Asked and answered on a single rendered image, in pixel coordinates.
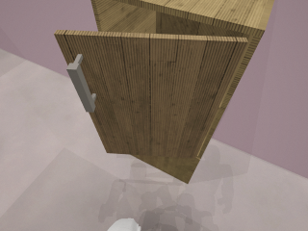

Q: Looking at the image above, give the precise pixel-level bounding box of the robot left thigh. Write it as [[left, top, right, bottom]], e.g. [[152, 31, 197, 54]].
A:
[[108, 218, 141, 231]]

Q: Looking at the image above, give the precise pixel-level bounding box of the handle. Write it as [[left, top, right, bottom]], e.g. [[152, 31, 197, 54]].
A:
[[66, 54, 97, 113]]

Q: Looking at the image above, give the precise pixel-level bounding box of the cupboard door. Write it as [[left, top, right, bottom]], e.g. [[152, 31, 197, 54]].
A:
[[54, 30, 248, 159]]

